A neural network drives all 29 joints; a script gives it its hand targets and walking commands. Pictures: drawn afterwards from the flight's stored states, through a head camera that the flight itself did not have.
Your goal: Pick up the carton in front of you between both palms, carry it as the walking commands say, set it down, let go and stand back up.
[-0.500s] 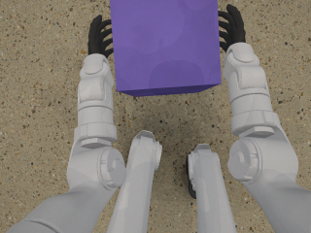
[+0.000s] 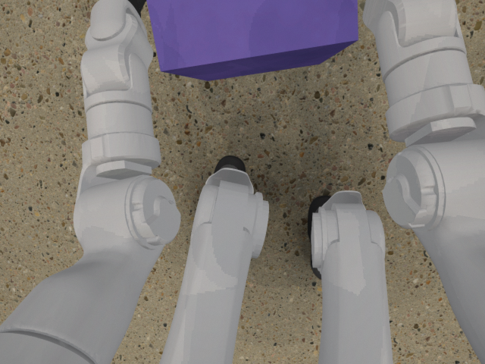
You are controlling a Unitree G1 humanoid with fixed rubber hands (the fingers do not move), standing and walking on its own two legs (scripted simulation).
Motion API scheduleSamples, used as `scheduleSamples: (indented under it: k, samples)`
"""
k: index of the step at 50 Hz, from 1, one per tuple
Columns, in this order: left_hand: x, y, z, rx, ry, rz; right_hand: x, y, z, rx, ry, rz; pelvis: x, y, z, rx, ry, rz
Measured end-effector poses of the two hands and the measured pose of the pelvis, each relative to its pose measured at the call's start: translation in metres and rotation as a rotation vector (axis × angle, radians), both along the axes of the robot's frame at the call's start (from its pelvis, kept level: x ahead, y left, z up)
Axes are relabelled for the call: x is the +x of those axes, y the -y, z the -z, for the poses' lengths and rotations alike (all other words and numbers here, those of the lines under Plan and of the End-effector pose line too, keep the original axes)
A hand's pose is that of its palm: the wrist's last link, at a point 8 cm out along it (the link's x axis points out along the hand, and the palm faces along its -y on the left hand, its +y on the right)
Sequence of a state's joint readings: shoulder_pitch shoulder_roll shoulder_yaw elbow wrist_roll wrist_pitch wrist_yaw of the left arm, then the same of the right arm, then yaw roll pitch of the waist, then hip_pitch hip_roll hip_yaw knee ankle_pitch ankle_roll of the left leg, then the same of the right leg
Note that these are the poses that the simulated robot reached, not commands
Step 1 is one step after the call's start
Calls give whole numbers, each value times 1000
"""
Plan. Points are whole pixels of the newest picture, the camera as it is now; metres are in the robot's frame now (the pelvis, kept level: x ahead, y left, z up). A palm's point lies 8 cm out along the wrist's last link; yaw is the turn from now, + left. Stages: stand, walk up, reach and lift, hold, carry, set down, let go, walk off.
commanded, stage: set down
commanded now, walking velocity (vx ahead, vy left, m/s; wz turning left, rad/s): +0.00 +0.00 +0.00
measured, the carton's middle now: out of the picture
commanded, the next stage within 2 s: none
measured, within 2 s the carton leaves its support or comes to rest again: rests again in 0.60 s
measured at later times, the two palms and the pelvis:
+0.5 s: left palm (145, 16) +0.49 +0.26 -0.21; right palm out of the picture +0.58 -0.03 -0.21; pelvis +0.00 -0.01 -0.03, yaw +0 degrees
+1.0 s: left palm (142, 16) +0.49 +0.27 -0.22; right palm out of the picture +0.58 -0.03 -0.22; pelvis +0.00 -0.01 -0.04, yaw +0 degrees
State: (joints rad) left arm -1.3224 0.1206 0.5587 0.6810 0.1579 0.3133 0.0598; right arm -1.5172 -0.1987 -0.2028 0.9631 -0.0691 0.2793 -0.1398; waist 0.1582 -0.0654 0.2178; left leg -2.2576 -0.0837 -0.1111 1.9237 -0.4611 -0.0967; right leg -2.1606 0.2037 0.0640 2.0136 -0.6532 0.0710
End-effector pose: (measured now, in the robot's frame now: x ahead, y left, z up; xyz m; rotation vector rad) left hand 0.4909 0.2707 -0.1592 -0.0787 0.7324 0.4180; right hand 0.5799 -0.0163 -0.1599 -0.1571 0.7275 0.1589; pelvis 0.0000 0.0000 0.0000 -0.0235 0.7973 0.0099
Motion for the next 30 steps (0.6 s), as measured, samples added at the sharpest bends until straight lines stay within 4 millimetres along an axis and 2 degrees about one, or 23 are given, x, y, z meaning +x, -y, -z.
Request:
scheduleSamples:
  k: [4, 9, 15, 30]
  samples:
    - [1, 0, 18, -2, -21, 5, 3, 0, 19, -2, -19, -6, 2, -2, 9, 5, 35, 21]
    - [6, 3, 29, 1, -29, 13, 7, 4, 34, -5, -22, -22, 6, -3, 17, 18, 46, 33]
    - [8, 6, 34, 1, -29, 17, 11, 7, 40, -4, -20, -31, 7, 0, 24, 33, 42, 45]
    - [-7, 7, 52, -15, -64, 40, 1, 9, 56, -23, -46, -59, 0, 8, 33, 57, 85, 53]
